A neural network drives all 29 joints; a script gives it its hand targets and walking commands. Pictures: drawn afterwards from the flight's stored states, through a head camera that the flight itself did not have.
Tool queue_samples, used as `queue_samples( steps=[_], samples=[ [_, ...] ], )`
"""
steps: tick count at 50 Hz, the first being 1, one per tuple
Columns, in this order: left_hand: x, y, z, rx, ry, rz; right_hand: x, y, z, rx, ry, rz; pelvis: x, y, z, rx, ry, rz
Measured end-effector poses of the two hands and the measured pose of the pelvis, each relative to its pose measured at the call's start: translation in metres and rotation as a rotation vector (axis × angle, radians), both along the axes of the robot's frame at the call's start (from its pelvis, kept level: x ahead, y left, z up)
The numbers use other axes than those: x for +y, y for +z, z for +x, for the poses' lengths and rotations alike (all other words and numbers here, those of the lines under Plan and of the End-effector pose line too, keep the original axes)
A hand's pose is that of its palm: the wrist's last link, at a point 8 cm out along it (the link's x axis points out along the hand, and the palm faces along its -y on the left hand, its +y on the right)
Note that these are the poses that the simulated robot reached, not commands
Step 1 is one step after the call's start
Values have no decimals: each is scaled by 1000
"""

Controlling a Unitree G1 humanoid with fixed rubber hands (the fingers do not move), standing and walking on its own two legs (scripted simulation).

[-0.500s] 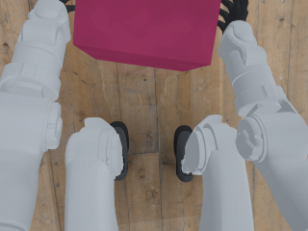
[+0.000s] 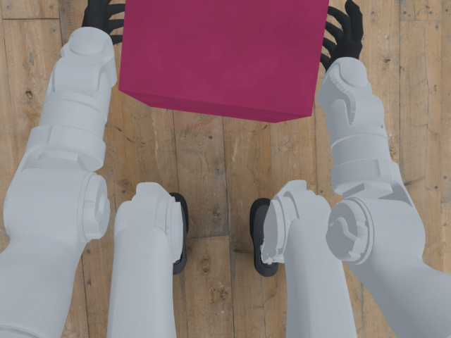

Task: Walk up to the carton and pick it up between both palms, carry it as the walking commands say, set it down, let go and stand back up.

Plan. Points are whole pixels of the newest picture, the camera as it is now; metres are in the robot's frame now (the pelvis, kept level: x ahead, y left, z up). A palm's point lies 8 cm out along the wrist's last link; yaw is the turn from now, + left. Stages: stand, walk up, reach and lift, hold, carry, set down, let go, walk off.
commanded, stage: reach and lift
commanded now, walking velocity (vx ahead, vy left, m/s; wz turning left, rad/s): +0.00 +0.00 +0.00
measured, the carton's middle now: (224, 34) +0.57 +0.02 -0.20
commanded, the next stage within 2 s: none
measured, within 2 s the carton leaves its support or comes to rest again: neither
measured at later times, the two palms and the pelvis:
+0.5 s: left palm (80, 18) +0.51 +0.20 -0.04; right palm (383, 50) +0.50 -0.15 -0.02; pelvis +0.00 +0.00 +0.05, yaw +1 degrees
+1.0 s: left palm out of the picture +0.49 +0.19 +0.04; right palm (449, 40) +0.48 -0.16 +0.06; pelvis +0.01 -0.01 +0.11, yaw +2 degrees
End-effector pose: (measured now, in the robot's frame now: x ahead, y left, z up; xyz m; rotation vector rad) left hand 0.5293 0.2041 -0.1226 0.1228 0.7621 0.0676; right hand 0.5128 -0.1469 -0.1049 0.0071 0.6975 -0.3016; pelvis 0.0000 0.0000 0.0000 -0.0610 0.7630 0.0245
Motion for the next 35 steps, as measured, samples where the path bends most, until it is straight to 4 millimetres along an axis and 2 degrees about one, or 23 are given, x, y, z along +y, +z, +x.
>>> queue_samples(
  steps=[13,23,35],
  samples=[
    [3,55,-11,1,34,-11,1,54,-6,-14,26,38,-4,31,-5,17,12,2],
    [-6,79,-14,2,32,-19,-6,79,-12,-20,4,26,-4,50,-4,27,14,2],
    [-9,112,-27,6,38,-15,-8,114,-23,-14,-6,12,-4,74,5,19,13,9]
  ],
)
